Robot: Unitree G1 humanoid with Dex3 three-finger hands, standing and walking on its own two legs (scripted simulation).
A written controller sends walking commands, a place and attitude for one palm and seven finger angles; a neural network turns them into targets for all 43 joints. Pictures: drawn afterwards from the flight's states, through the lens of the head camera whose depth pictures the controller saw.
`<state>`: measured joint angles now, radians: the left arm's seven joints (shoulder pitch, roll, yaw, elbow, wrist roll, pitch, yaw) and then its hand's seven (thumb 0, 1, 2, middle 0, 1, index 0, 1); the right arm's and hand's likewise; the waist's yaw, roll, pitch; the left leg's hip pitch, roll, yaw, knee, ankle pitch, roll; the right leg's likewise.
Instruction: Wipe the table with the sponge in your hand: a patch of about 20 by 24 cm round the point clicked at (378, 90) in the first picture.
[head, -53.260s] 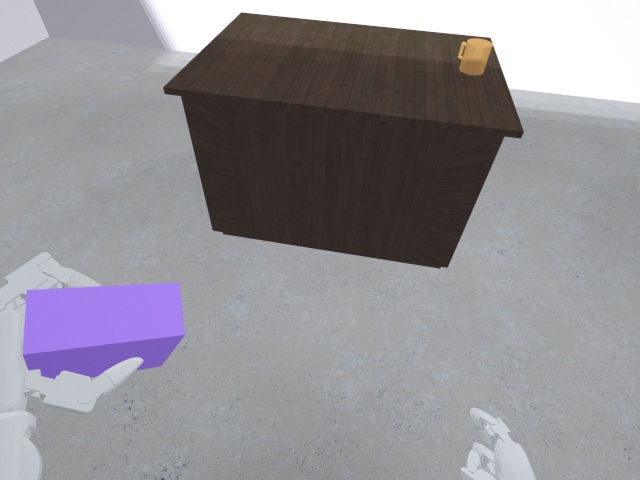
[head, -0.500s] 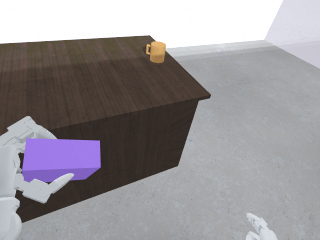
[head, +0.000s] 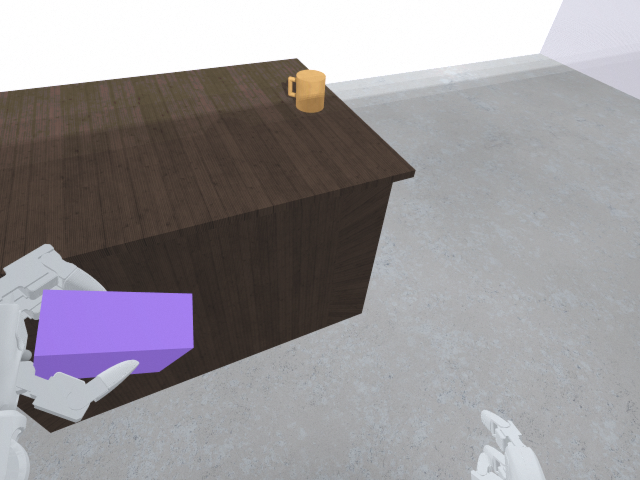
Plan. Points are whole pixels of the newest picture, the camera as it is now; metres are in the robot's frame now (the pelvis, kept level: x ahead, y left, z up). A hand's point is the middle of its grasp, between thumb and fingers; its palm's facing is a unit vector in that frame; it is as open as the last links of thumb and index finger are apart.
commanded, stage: stand and wait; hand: left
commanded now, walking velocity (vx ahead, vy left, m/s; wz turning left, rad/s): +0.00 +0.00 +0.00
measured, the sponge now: (133, 337) +0.22 +0.20 +0.14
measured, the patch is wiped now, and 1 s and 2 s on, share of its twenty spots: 1.00 1.00 1.00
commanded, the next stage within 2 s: none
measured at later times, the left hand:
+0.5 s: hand (46, 315) +0.22 +0.27 +0.17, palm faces +0.44 -0.83 -0.34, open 9.5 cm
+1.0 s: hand (30, 308) +0.23 +0.29 +0.16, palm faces +0.41 -0.85 -0.32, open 9.5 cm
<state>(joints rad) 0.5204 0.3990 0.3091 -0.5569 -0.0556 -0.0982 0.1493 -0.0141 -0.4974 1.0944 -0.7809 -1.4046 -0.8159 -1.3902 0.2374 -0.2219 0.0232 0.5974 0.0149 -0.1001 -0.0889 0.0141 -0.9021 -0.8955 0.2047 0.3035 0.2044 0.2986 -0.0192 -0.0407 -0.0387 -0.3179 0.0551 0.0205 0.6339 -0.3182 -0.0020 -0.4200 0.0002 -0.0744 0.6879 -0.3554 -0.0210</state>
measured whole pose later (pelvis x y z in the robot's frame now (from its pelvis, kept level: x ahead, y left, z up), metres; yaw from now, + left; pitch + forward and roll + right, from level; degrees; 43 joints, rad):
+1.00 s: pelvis +0.03 +0.04 +0.02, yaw +1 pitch -1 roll -1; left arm 0.47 0.34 0.29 -0.45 -0.05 -0.10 0.16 -0.01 -0.50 1.09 -0.78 -1.41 -0.81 -1.39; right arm 0.19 -0.20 0.03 0.60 0.01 -0.07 -0.07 0.01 -0.90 -0.90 0.20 0.30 0.20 0.30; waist 0.00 -0.02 -0.02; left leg -0.22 0.00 0.03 0.49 -0.26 0.03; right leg -0.24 0.00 -0.03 0.41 -0.16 0.01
